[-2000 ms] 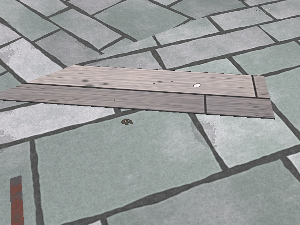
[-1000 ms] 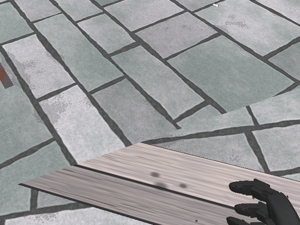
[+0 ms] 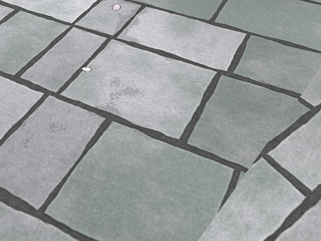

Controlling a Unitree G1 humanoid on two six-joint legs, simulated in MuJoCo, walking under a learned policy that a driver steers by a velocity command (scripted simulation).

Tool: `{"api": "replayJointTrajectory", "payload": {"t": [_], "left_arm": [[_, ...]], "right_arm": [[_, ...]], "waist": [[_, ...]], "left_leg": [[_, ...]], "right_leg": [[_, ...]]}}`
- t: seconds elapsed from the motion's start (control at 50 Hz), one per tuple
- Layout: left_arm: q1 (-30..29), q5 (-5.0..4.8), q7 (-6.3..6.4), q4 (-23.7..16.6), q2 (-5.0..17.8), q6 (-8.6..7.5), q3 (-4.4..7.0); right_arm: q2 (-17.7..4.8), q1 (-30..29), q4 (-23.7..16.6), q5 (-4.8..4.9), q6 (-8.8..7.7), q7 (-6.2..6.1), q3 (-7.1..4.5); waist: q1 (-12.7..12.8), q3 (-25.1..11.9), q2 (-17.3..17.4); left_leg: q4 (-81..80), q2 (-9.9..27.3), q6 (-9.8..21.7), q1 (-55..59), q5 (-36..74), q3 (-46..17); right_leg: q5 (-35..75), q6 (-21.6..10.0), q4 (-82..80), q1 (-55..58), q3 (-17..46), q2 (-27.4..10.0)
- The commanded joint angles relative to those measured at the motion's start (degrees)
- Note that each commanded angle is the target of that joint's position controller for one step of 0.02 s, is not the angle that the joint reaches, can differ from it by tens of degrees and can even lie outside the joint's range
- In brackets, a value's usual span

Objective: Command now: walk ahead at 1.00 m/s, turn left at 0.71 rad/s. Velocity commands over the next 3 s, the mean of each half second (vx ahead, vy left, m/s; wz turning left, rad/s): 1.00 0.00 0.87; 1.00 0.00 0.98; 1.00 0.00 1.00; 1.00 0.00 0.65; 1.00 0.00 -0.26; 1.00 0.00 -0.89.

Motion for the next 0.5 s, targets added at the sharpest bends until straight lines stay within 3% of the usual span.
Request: {"api": "replayJointTrajectory", "payload": {"t": [0.02,0.04,0.06,0.08,0.1,0.12,0.14,0.18,0.2,0.22,0.24,0.26,0.3,0.36,0.4,0.42,0.44,0.46,0.48,0.5], "left_arm": [[-5.99,1.28,2.32,-5.08,12.61,1.51,2.76],[-9.96,1.95,2.42,-6.54,13.80,2.58,3.23],[-12.56,1.88,1.42,-6.56,12.50,2.94,3.18],[-12.01,2.77,0.06,-10.72,0.95,1.21,0.01],[-9.01,0.68,-0.46,-15.78,2.13,-0.16,-0.87],[-12.73,1.48,-0.63,-15.74,5.71,-1.41,-1.05],[-14.76,1.58,-0.87,-15.43,6.82,-1.54,-0.75],[-14.48,3.44,-0.87,-15.92,5.92,0.58,-1.41],[-14.31,3.78,-1.02,-16.16,5.19,2.07,-1.78],[-14.97,3.91,-1.24,-16.68,4.55,3.07,-2.07],[-18.51,3.65,-1.58,-18.91,4.40,3.44,-2.41],[-22.91,3.14,-1.89,-20.62,4.31,3.34,-2.66],[-28.21,1.93,-2.34,-22.52,2.73,3.12,-3.34],[-31.59,0.92,-2.21,-23.90,2.98,2.73,-3.34],[-30.64,0.78,-1.80,-24.14,4.24,2.35,-2.89],[-27.23,0.77,-1.31,-23.11,6.06,2.23,-2.10],[-20.26,0.43,-0.57,-21.29,9.04,2.03,-0.77],[-8.45,0.15,0.29,-18.47,11.43,1.79,0.57],[4.81,1.31,1.60,-16.01,15.15,1.62,2.39],[3.99,4.24,1.56,-15.96,18.65,1.56,3.20]], "right_arm": [[-7.45,15.44,1.06,-0.21,0.07,-0.26,-2.30],[-10.38,28.13,4.68,-0.42,0.30,-0.98,-3.88],[-12.69,33.80,6.23,0.09,0.58,-2.07,-5.50],[-15.91,28.70,6.57,-0.13,1.22,-2.63,-6.06],[-18.16,24.48,3.68,-0.78,1.48,-2.90,-6.67],[-13.79,21.84,1.96,-0.94,1.33,-3.42,-6.24],[-10.40,19.32,2.62,-0.69,1.25,-3.42,-5.41],[-9.44,16.99,2.32,-0.16,-0.30,-3.76,-4.75],[-8.64,16.34,2.40,0.13,-1.07,-3.77,-4.27],[-9.26,15.35,1.86,0.36,-1.77,-3.50,-4.35],[-10.62,15.77,1.58,0.49,-2.43,-3.46,-4.68],[-10.10,16.82,1.81,0.57,-2.76,-3.49,-4.68],[-10.55,17.51,1.67,0.92,-2.66,-3.41,-5.20],[-11.76,21.06,2.32,1.16,-2.42,-3.12,-6.01],[-12.41,19.49,1.71,0.94,-2.34,-3.60,-6.40],[-13.29,18.57,1.40,0.83,-2.48,-3.74,-6.62],[-15.08,17.27,1.03,0.31,-2.64,-3.64,-6.98],[-16.44,13.30,0.10,0.00,-2.99,-3.37,-7.19],[-11.73,11.09,-1.40,-0.29,-3.83,-3.32,-5.92],[-1.02,18.61,-3.88,2.34,-3.68,-3.51,-3.14]], "waist": [[-12.19,-8.30,-8.71],[-18.49,-12.61,-7.90],[-21.47,-11.98,-1.73],[-11.56,-7.76,14.90],[-8.62,-18.91,14.80],[-8.97,-12.71,2.11],[-5.84,-5.28,-6.05],[-1.37,0.01,-7.95],[0.09,1.68,-7.56],[0.53,1.86,-6.93],[-0.25,3.37,-4.38],[-1.72,4.76,-3.86],[-4.54,3.67,-1.65],[-8.43,0.15,1.54],[-7.41,-1.55,2.41],[-5.76,-4.34,2.28],[-2.07,-9.38,2.33],[5.34,-14.77,2.33],[10.68,-21.93,-1.54],[3.41,-28.77,-19.70]], "left_leg": [[0.98,-8.21,2.93,27.40,-8.08,3.76],[-0.18,-7.78,5.51,39.37,-13.55,-0.28],[-4.91,-5.08,8.57,47.22,-16.99,-5.66],[0.65,3.36,13.07,56.62,-4.95,-23.05],[-15.26,11.90,22.87,66.16,-24.58,-50.67],[-24.87,13.04,19.47,59.40,-34.88,-54.51],[-26.59,10.67,15.23,48.17,-34.15,-48.44],[-26.89,6.17,13.44,33.67,-23.70,-40.63],[-27.94,3.65,12.81,27.32,-22.08,-36.49],[-29.17,0.94,11.91,22.89,-21.55,-32.64],[-30.48,0.11,12.31,19.46,-16.45,-31.54],[-30.74,-1.25,11.51,18.26,-10.57,-29.62],[-30.08,-3.68,8.71,19.09,-4.65,-27.41],[-26.68,-2.31,6.11,29.23,8.78,-28.92],[-22.88,-1.49,4.24,32.95,13.14,-29.95],[-18.29,-1.68,2.88,34.70,20.71,-30.24],[-9.58,-1.77,1.53,35.80,26.57,-30.24],[3.28,-3.05,0.48,31.85,24.88,-29.43],[20.67,-5.18,0.23,23.66,10.78,-26.23],[38.32,-11.31,-1.20,5.57,-38.12,-19.57]], "right_leg": [[92.76,2.68,25.33,-9.62,-0.81,-16.63],[88.25,2.02,42.68,-15.72,0.47,-17.18],[54.58,1.53,67.70,-25.62,-0.69,-10.09],[-5.75,3.12,88.67,-52.84,4.90,-0.86],[-6.51,3.36,93.83,-66.65,16.94,-0.69],[0.08,1.91,86.97,-68.55,19.48,-4.84],[4.36,1.62,79.53,-65.05,18.67,-7.61],[3.74,3.71,72.00,-58.72,17.96,-10.45],[3.37,4.78,68.12,-55.94,17.15,-11.67],[3.76,5.40,63.24,-53.26,15.49,-12.30],[6.27,6.08,57.14,-52.15,13.92,-12.65],[10.58,6.58,51.37,-51.38,12.60,-12.63],[21.99,6.49,39.14,-47.40,11.55,-11.04],[29.04,5.19,29.18,-45.22,10.96,-7.66],[28.05,4.24,22.87,-39.83,12.37,-6.30],[25.44,3.74,21.55,-34.09,12.54,-4.62],[20.36,3.09,22.32,-25.94,13.13,-3.53],[16.66,2.41,22.64,-13.66,13.87,-5.46],[0.44,0.80,24.52,0.44,21.99,-14.67],[-14.83,-4.24,16.19,13.80,51.62,-33.45]]}}
Next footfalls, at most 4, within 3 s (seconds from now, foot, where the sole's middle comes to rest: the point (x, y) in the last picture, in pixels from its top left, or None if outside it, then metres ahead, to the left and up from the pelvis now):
0.06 left None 0.25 0.05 -0.75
0.48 right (177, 179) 0.71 -0.01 -0.75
0.94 left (92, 139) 0.92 0.40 -0.75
1.32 right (59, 85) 1.27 0.65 -0.75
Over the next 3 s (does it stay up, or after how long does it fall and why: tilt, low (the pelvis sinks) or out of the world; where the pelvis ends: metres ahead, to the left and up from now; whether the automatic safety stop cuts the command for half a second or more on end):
stays up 1.03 2.05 0.00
